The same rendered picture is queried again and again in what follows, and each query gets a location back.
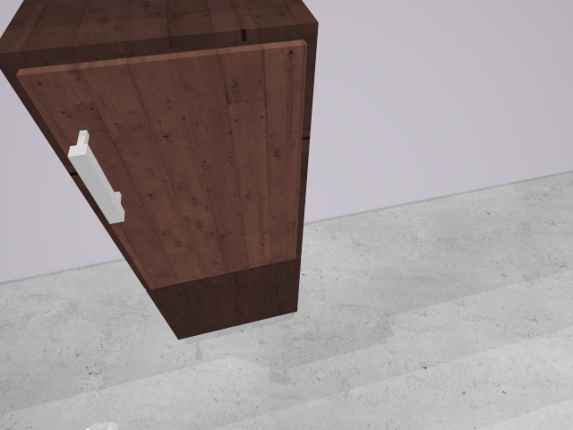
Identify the cupboard door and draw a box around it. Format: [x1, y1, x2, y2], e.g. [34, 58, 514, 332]
[16, 39, 307, 289]

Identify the handle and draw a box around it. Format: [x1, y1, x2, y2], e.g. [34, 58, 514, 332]
[68, 130, 124, 224]

